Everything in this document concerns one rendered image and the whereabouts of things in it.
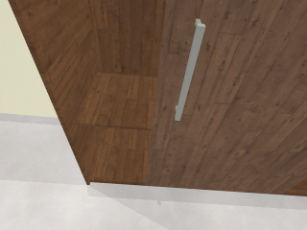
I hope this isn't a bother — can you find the handle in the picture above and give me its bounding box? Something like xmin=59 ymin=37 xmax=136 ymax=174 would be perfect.
xmin=175 ymin=18 xmax=206 ymax=121

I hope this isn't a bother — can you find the wardrobe door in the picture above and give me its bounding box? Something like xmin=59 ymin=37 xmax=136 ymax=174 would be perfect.
xmin=290 ymin=177 xmax=307 ymax=191
xmin=145 ymin=0 xmax=307 ymax=195

